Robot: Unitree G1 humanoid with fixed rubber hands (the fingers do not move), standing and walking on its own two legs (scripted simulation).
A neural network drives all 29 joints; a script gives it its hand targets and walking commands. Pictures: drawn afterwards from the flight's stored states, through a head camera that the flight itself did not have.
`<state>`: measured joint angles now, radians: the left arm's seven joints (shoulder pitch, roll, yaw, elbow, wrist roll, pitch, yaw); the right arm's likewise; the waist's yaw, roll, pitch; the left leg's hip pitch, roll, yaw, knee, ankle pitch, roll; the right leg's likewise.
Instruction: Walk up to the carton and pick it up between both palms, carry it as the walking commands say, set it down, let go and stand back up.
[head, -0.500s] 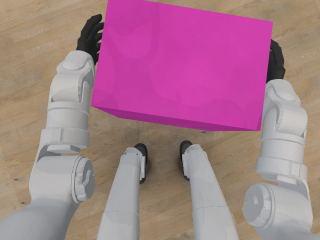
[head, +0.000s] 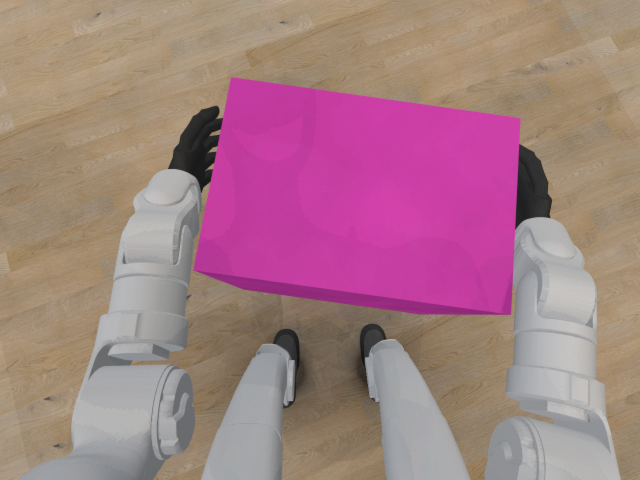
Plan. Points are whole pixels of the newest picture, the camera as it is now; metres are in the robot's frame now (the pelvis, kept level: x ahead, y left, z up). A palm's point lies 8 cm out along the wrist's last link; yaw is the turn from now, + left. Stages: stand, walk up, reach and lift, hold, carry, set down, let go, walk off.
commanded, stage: reach and lift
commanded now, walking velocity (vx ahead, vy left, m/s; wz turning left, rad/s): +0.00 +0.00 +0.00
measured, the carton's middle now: (349, 224) +0.40 -0.04 -0.11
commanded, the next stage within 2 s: none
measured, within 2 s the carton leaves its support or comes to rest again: neither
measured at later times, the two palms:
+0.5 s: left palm (159, 143) +0.44 +0.13 +0.07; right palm (604, 204) +0.36 -0.25 +0.06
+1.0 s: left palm (142, 161) +0.42 +0.14 +0.07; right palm (600, 208) +0.36 -0.24 +0.07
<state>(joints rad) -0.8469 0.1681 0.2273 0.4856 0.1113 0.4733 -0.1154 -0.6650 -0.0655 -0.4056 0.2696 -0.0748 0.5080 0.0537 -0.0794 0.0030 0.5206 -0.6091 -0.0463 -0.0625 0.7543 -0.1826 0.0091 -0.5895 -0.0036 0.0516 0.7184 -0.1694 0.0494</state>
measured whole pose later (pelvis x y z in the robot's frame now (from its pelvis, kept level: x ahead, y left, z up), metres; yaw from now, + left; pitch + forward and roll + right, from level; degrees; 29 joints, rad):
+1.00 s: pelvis +0.12 -0.01 +0.05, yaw -1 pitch -4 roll +0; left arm -0.23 0.03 0.15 0.26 0.13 0.68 -0.14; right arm -0.10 -0.01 -0.27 0.08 -0.11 0.74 0.11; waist -0.07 0.01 0.05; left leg -0.05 -0.03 -0.06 0.24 -0.13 0.01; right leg -0.05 -0.02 0.06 0.23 -0.12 0.03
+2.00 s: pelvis +0.10 -0.01 +0.05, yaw -2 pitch -5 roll +0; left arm -0.19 0.00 0.19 0.18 0.15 0.71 -0.12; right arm -0.13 -0.04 -0.23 0.13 -0.11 0.70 0.13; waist -0.02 0.01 0.06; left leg -0.07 -0.03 -0.04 0.31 -0.15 0.01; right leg -0.08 -0.01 0.08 0.31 -0.14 0.03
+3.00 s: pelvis +0.11 -0.01 +0.05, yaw -2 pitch -6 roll +0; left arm -0.14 0.02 0.18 0.14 0.13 0.72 -0.14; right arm -0.07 -0.01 -0.21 0.07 -0.12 0.71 0.11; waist 0.00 0.01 0.06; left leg -0.05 -0.02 -0.05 0.30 -0.15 0.00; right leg -0.06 0.00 0.07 0.29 -0.14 0.02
